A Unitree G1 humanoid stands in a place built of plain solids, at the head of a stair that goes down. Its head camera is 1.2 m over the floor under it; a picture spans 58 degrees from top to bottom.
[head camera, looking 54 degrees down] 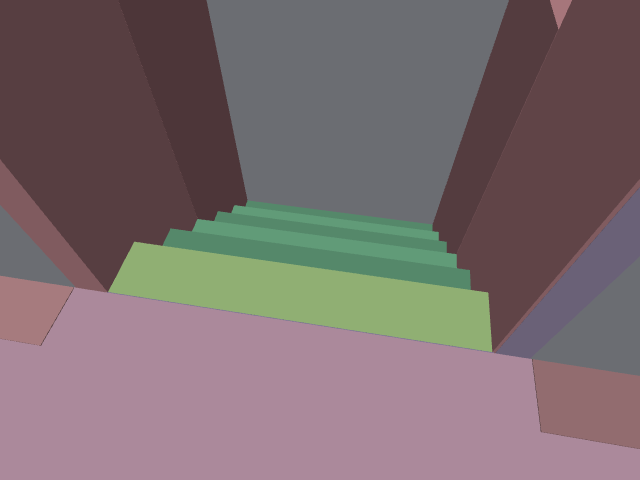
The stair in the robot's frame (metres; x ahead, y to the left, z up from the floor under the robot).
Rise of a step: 0.18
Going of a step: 0.20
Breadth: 1.20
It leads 10 degrees to the right of straight ahead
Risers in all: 6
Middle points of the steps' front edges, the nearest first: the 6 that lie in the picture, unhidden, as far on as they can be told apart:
0.77 0.05 0.00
0.97 0.02 -0.18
1.16 -0.01 -0.37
1.36 -0.05 -0.55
1.56 -0.08 -0.73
1.76 -0.11 -0.92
